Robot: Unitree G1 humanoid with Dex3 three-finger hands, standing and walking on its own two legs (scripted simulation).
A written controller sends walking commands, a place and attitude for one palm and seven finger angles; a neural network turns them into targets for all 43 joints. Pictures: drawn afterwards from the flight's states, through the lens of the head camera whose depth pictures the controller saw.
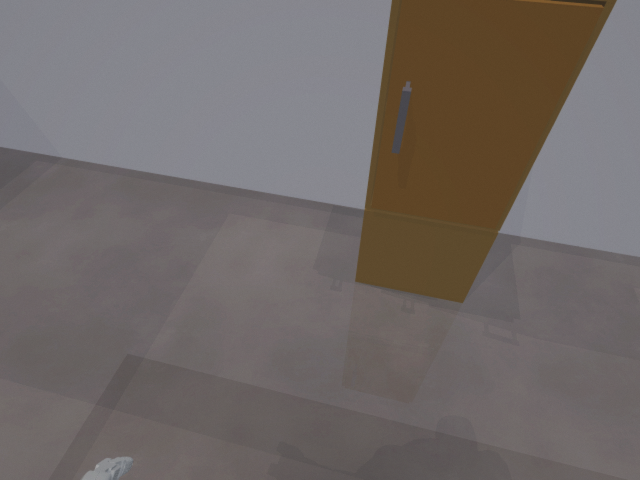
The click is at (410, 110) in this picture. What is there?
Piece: cupboard door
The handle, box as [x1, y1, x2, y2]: [391, 81, 411, 153]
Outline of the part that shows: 410,81 406,81 406,85 403,87 391,152 398,153 411,89 409,87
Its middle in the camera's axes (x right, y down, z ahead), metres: +0.20 -0.29 +0.95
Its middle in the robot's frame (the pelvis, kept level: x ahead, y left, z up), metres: +0.92 -0.15 -0.01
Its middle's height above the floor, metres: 0.76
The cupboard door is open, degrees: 0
